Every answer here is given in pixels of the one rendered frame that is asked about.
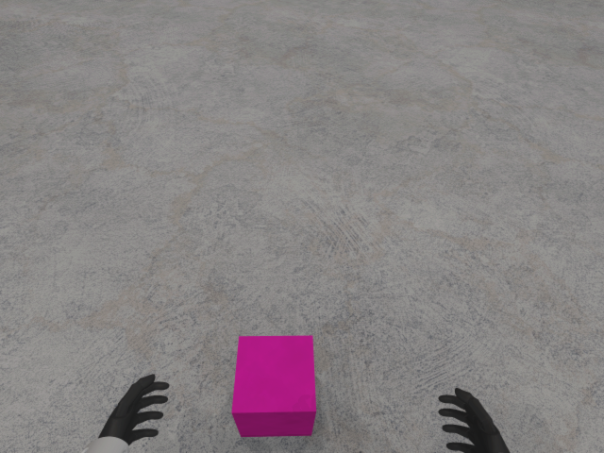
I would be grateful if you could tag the robot right hand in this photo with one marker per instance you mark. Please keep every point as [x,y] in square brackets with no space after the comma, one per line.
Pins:
[482,432]

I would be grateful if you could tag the carton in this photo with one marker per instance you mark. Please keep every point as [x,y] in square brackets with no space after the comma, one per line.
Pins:
[274,389]

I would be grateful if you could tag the robot left hand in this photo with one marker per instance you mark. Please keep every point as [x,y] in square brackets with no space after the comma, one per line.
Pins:
[125,417]

